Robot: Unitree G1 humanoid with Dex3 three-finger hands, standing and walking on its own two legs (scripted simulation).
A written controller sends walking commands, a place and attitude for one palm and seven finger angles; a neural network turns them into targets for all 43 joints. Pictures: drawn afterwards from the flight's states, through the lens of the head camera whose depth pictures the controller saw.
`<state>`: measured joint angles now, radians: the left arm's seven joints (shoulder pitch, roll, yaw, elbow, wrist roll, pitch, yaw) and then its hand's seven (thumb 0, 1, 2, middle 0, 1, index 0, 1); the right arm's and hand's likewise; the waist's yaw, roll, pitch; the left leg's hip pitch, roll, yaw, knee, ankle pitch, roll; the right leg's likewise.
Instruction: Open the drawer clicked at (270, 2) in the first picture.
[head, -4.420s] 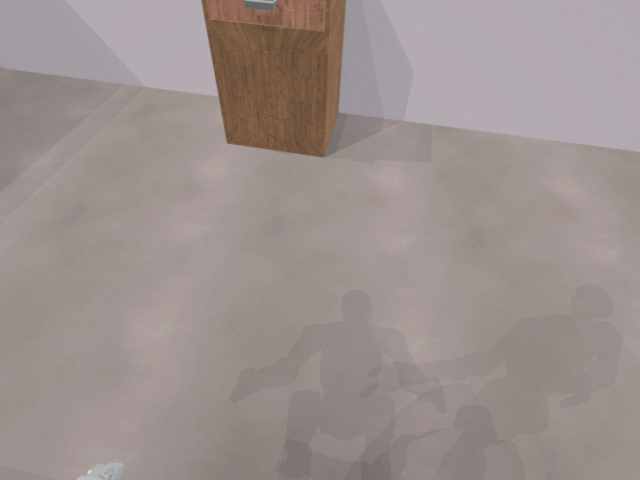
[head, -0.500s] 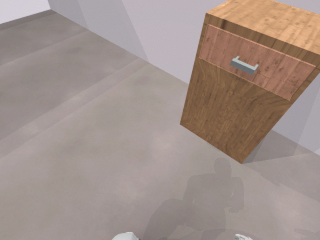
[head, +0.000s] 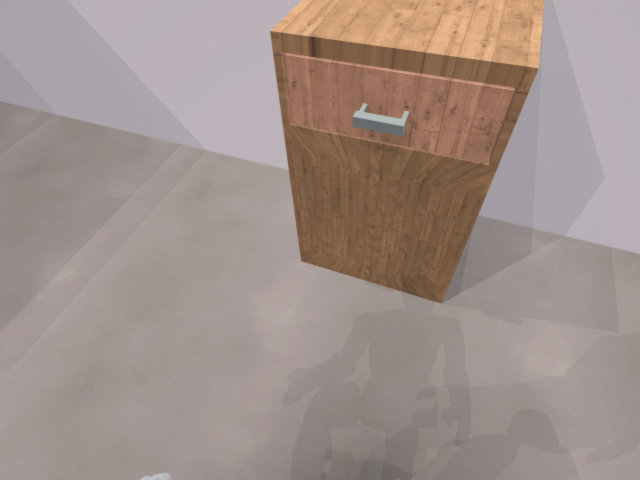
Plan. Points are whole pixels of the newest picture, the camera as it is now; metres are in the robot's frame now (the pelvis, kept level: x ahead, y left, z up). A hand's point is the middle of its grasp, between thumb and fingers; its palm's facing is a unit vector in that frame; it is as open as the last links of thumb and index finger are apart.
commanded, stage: turn to face it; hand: left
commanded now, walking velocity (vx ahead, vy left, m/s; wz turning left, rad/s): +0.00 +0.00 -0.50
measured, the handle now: (381, 117) +0.83 -0.09 -0.03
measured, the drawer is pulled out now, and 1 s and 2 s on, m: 0.00 0.00 0.00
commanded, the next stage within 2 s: take the last steps up to it in 0.48 s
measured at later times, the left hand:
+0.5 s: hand out of the picture +0.14 +0.22 -0.16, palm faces -0.16 -0.97 -0.20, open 7.4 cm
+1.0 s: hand out of the picture +0.10 +0.16 -0.15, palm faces -0.29 -0.94 -0.20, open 7.3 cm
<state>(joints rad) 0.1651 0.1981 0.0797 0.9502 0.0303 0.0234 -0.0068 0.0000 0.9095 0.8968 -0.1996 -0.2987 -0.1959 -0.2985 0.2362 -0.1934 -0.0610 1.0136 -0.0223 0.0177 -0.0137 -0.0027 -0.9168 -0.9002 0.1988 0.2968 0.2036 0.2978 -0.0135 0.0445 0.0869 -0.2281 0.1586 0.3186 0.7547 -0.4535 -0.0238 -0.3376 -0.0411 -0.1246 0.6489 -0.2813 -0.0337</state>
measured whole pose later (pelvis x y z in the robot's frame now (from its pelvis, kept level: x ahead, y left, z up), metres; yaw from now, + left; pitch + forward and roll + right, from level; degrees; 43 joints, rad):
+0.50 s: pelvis +0.01 +0.04 +0.02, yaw -13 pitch -1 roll -1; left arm 0.16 0.24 0.08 0.94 0.02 0.08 -0.01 0.00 0.91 0.90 -0.20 -0.30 -0.20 -0.30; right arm 0.20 -0.18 -0.02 0.93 -0.03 0.02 -0.03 0.00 -0.91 -0.90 0.20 0.30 0.20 0.30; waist 0.00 -0.05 0.06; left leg -0.25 0.05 0.11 0.55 -0.29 0.02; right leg -0.43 0.03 0.03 0.90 -0.43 0.02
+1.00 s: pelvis +0.04 +0.00 +0.02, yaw -19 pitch -1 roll +0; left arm 0.31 0.14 0.03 1.08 0.02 -0.03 0.01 0.00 0.91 0.90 -0.20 -0.30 -0.20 -0.30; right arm 0.29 -0.21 -0.06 1.08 -0.03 0.03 0.01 0.01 -0.91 -0.90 0.20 0.30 0.20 0.30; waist -0.03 0.04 0.02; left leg -0.49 0.12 0.10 0.98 -0.33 -0.05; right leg -0.05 0.01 -0.11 0.37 -0.31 -0.03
